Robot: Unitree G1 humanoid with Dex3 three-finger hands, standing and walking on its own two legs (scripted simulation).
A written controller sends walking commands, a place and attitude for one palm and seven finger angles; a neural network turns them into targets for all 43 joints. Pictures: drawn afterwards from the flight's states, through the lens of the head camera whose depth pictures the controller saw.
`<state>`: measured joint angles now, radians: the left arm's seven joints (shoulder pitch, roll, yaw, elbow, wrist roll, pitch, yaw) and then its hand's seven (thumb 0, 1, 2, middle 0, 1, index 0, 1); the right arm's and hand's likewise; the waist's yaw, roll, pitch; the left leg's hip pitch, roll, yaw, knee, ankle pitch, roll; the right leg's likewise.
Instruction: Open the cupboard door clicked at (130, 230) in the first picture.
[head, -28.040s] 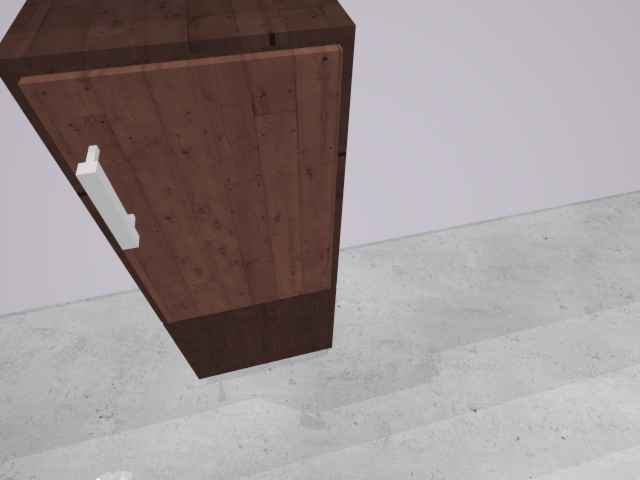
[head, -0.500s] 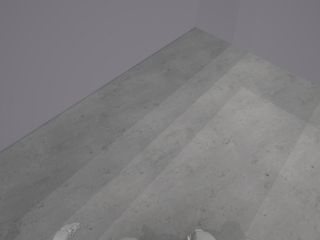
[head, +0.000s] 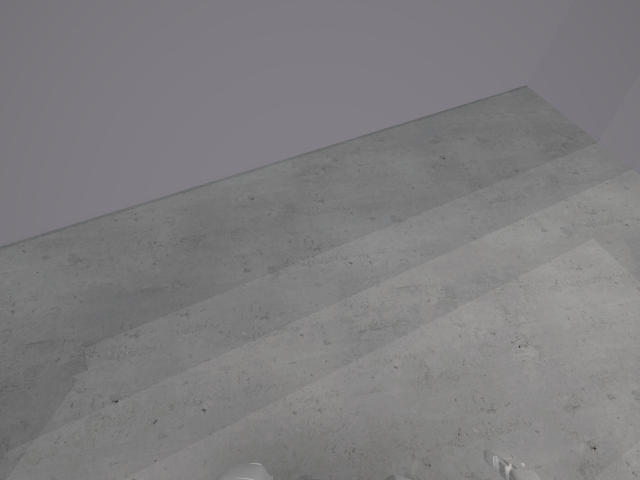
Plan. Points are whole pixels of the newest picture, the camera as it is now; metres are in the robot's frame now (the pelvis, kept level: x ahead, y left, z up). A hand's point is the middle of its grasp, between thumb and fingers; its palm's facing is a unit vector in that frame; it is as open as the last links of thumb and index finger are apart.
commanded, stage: turn to face it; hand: left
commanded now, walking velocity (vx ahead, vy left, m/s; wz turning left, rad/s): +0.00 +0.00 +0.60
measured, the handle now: out of the picture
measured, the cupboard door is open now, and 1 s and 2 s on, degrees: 43 43 43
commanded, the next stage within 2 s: none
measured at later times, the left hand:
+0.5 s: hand out of the picture +0.08 +0.17 -0.13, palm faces +0.26 -0.92 -0.28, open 7.4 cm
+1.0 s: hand out of the picture -0.04 +0.20 -0.15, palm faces +0.59 -0.76 -0.26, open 7.4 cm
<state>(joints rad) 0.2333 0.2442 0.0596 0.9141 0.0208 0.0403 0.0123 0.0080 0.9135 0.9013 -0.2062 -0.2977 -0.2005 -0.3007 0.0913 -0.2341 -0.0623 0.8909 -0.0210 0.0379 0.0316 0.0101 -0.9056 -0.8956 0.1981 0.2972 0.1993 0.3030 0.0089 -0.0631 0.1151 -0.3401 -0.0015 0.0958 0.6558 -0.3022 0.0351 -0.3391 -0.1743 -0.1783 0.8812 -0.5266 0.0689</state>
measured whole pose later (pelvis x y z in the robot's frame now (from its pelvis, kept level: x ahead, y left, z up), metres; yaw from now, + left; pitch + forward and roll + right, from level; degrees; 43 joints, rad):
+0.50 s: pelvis +0.03 -0.05 +0.02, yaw +17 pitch +1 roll +1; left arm 0.15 0.18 0.03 0.86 0.02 0.01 0.02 0.01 0.91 0.90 -0.20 -0.30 -0.20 -0.30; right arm 0.18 -0.26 -0.09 0.95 -0.02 0.08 0.02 0.01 -0.90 -0.90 0.20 0.30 0.20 0.30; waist -0.04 0.04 0.10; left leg -0.50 -0.03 -0.03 1.13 -0.46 -0.05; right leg -0.25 -0.07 -0.10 0.55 -0.32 -0.01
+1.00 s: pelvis +0.03 -0.02 +0.02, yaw +35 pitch +1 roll +0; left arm 0.18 0.27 0.08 0.91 0.02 0.06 0.01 0.01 0.92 0.90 -0.20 -0.30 -0.19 -0.30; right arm 0.14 -0.22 -0.04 0.90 -0.03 0.03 0.00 0.01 -0.90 -0.90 0.20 0.30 0.20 0.30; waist 0.02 -0.03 0.09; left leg -0.28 -0.03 0.01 0.52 -0.25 0.04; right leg -0.50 -0.10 -0.01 1.10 -0.40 0.10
